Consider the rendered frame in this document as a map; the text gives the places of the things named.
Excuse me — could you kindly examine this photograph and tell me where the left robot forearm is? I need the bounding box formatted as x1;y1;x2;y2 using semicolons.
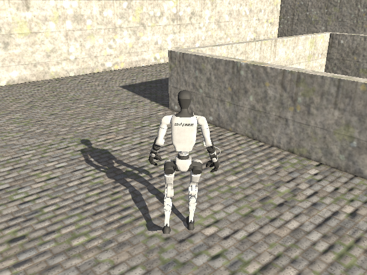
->
150;137;161;157

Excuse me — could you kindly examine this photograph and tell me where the robot right shin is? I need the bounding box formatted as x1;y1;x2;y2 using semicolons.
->
188;186;198;223

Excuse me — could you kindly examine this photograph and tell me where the robot right hand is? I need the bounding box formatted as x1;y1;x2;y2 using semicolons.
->
206;160;219;172

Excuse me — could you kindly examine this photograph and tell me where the right robot forearm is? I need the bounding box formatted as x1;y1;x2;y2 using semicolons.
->
206;138;218;162

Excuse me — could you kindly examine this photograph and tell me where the right robot thigh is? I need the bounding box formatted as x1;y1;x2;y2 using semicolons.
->
188;159;202;196

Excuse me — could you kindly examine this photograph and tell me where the left robot upper arm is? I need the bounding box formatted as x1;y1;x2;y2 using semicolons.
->
155;115;172;146

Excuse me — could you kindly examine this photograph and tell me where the robot left hand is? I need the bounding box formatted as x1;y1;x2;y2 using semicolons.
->
149;155;162;166

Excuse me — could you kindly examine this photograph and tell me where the right robot upper arm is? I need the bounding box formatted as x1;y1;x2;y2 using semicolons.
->
196;115;212;147

